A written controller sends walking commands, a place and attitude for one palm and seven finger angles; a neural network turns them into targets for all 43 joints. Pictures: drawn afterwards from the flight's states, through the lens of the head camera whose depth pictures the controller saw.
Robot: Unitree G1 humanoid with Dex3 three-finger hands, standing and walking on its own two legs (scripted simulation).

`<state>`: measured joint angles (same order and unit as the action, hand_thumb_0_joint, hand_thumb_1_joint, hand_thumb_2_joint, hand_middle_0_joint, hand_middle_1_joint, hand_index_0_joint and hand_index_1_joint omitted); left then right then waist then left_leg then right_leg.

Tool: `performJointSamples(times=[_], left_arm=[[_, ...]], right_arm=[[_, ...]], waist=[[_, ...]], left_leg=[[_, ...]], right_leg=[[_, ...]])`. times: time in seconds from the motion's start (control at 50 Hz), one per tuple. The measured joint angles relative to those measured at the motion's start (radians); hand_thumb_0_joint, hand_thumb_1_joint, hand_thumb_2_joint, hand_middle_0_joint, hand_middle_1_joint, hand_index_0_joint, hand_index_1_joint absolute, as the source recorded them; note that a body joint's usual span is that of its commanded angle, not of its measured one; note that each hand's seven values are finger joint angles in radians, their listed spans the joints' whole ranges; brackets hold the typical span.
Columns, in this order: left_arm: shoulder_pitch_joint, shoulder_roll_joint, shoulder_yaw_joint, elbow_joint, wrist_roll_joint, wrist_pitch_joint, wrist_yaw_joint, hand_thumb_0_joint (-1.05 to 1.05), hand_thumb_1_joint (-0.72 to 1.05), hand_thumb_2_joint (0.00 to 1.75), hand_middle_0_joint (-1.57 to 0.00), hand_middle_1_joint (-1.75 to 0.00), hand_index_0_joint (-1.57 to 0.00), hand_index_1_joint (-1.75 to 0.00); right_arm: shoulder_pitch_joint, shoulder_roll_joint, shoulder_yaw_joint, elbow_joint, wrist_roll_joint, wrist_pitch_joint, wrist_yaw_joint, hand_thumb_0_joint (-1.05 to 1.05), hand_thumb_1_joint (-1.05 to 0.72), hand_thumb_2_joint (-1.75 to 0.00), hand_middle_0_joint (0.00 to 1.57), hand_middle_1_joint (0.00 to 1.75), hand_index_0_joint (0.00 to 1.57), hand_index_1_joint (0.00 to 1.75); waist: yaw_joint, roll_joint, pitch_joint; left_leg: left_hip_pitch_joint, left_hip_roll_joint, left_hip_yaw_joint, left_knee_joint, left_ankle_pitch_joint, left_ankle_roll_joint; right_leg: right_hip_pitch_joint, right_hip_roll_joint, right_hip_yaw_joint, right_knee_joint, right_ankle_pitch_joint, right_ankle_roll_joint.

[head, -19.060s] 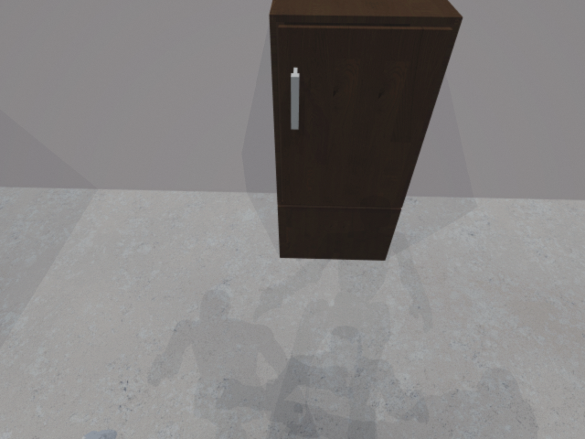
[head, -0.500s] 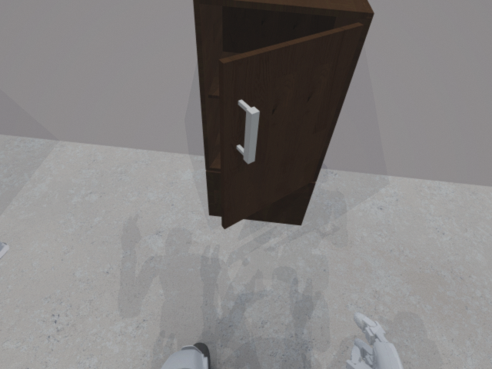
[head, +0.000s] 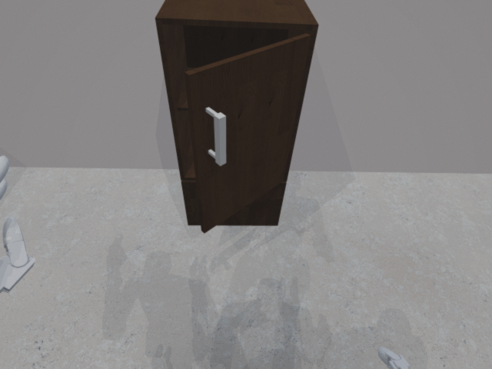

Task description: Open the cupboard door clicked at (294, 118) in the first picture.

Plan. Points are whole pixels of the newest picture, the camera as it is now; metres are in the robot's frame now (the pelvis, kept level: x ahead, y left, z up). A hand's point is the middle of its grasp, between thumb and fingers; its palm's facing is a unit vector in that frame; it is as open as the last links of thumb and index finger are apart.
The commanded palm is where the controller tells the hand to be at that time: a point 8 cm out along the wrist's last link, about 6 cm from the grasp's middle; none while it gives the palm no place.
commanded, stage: let the arm hang, fingers relaxed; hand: left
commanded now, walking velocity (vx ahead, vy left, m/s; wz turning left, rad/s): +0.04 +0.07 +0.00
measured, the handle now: (215, 136) +0.66 +0.11 +0.01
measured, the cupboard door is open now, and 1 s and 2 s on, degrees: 40 40 40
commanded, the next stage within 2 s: look to check the result in 1.20 s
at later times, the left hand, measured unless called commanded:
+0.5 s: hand out of the picture +0.02 +0.20 -0.17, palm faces +0.09 -0.97 -0.22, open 6.9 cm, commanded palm none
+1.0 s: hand out of the picture +0.05 +0.22 -0.16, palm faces +0.06 -0.96 -0.26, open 7.3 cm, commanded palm none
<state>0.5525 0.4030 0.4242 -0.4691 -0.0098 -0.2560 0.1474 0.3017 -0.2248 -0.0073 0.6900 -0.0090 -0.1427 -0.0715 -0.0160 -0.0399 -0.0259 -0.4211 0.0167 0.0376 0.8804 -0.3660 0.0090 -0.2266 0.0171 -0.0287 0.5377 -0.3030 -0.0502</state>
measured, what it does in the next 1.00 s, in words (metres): stands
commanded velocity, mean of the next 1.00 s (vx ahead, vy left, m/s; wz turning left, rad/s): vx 0.00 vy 0.00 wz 0.00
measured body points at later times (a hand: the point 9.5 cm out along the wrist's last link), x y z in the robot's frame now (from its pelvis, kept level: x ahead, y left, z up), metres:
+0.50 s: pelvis +0.00 +0.01 +0.00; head +0.02 +0.01 +0.45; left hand +0.02 +0.25 -0.15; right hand +0.04 -0.22 -0.15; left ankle +0.04 +0.14 -0.74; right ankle +0.01 -0.09 -0.74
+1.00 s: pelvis +0.02 +0.02 +0.01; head +0.03 +0.01 +0.46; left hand +0.05 +0.27 -0.14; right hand +0.06 -0.23 -0.15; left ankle +0.04 +0.14 -0.74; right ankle +0.01 -0.09 -0.74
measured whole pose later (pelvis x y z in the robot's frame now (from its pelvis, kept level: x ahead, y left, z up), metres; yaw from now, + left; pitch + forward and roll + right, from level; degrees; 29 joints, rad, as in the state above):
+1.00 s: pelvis +0.02 +0.02 +0.01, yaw +3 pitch -2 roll +0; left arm 0.17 0.21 0.02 1.14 0.01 -0.01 0.02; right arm 0.18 -0.22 -0.01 1.13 -0.02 0.01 -0.02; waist -0.01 0.03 0.05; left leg -0.19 -0.01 0.00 0.37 -0.15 0.01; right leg -0.13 0.02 0.01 0.40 -0.23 -0.02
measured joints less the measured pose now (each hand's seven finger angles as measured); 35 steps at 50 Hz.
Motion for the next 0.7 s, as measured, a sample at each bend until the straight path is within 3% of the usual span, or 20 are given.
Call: performJointSamples(times=[0.08,0.12,0.2,0.24,0.3,0.36,0.4,0.5,0.7], left_arm=[[-0.01,-0.014,0.008,0.015,-0.005,-0.008,0.01,0.01,0.89,0.9,-0.22,-0.31,-0.22,-0.3],[-0.048,-0.016,-0.016,0.061,0.007,-0.007,-0.004,0.01,0.89,0.9,-0.21,-0.3,-0.22,-0.3],[-0.253,-0.071,-0.193,0.507,0.033,0.192,-0.086,0.0,0.9,0.9,-0.2,-0.3,-0.2,-0.3],[-0.313,-0.112,-0.267,0.747,0.037,0.265,-0.11,0.0,0.9,0.9,-0.2,-0.3,-0.2,-0.3],[-0.323,-0.168,-0.366,1.029,0.042,0.301,-0.137,0.0,0.91,0.9,-0.2,-0.3,-0.2,-0.3],[-0.291,-0.251,-0.448,1.252,0.038,0.318,-0.156,0.01,0.91,0.9,-0.2,-0.3,-0.2,-0.3],[-0.286,-0.262,-0.406,1.32,0.015,0.291,-0.125,-0.03,0.98,0.9,-0.21,-0.3,-0.21,-0.3],[-0.281,-0.214,-0.4,1.462,0.022,0.276,-0.13,-0.04,1.01,0.9,-0.21,-0.3,-0.21,-0.3],[-0.275,-0.182,-0.402,1.622,0.021,0.267,-0.128,-0.01,0.93,0.9,-0.2,-0.3,-0.2,-0.3]], right_arm=[[0.012,-0.013,0.0,-0.005,0.0,-0.009,-0.008,0.02,-0.9,-0.9,0.2,0.3,0.2,0.3],[-0.003,-0.024,-0.014,0.008,-0.002,-0.024,0.005,0.02,-0.9,-0.9,0.2,0.3,0.2,0.3],[-0.071,-0.049,-0.015,0.081,-0.024,0.067,0.054,0.01,-0.9,-0.9,0.2,0.3,0.2,0.3],[-0.094,-0.038,0.001,0.102,-0.033,0.102,0.063,0.01,-0.9,-0.9,0.2,0.3,0.2,0.3],[-0.116,-0.004,0.018,0.132,-0.021,0.137,0.073,0.01,-0.9,-0.9,0.2,0.3,0.2,0.3],[-0.107,0.014,0.016,0.187,-0.016,0.163,0.077,0.01,-0.9,-0.9,0.2,0.3,0.2,0.3],[-0.084,0.035,0.016,0.235,-0.014,0.168,0.073,0.01,-0.9,-0.9,0.2,0.3,0.2,0.3],[-0.04,0.05,0.007,0.347,-0.017,0.176,0.057,0.01,-0.91,-0.9,0.2,0.3,0.2,0.3],[-0.026,0.028,-0.003,0.447,-0.007,0.164,0.045,0.01,-0.91,-0.9,0.2,0.3,0.2,0.3]], waist=[[-0.003,0.02,0.011],[-0.005,0.044,0.017],[-0.016,0.077,-0.002],[-0.022,0.075,0.002],[-0.021,0.043,0.024],[-0.035,0.059,0.045],[-0.023,0.051,0.061],[0.01,0.044,0.083],[0.01,0.065,0.104]], left_leg=[[0.109,0.016,0.009,-0.293,0.074,0.019],[0.098,0.016,-0.005,-0.311,0.13,0.015],[0.049,-0.035,-0.017,-0.282,0.134,0.014],[0.054,-0.047,-0.016,-0.291,0.144,0.015],[0.065,-0.053,0.004,-0.269,0.129,-0.001],[0.092,-0.032,-0.023,-0.281,0.112,-0.005],[0.104,-0.018,-0.045,-0.309,0.151,-0.01],[0.135,-0.009,-0.052,-0.391,0.18,-0.015],[0.195,-0.024,-0.041,-0.481,0.216,-0.004]], right_leg=[[0.006,-0.001,-0.003,0.016,-0.015,0.019],[-0.031,-0.005,-0.015,0.084,-0.037,0.033],[-0.156,-0.021,0.038,0.325,-0.218,0.054],[-0.153,-0.02,0.051,0.298,-0.216,0.053],[-0.105,-0.022,0.07,0.161,-0.022,0.028],[-0.057,0.0,0.045,0.115,-0.027,0.018],[-0.028,0.015,0.024,0.062,-0.013,0.015],[0.015,0.024,0.02,-0.048,0.044,0.014],[0.063,0.008,0.031,-0.117,0.069,0.024]])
